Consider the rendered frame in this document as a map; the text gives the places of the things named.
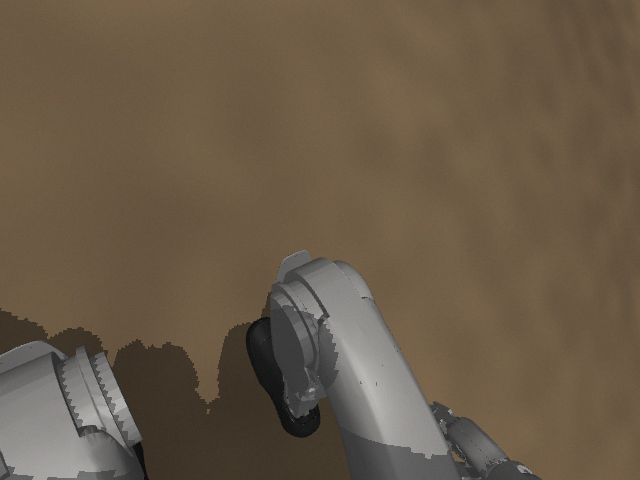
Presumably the right robot hand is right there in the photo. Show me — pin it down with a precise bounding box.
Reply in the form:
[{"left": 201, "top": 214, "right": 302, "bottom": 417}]
[{"left": 430, "top": 401, "right": 511, "bottom": 480}]

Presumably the right robot foot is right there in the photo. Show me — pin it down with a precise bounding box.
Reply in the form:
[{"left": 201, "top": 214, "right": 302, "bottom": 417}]
[{"left": 246, "top": 317, "right": 320, "bottom": 438}]

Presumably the right robot arm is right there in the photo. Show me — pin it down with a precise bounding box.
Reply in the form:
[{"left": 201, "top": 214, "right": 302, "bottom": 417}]
[{"left": 486, "top": 461, "right": 542, "bottom": 480}]

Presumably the left robot foot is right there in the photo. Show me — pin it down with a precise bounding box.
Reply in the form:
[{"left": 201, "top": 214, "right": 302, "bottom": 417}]
[{"left": 133, "top": 442, "right": 149, "bottom": 480}]

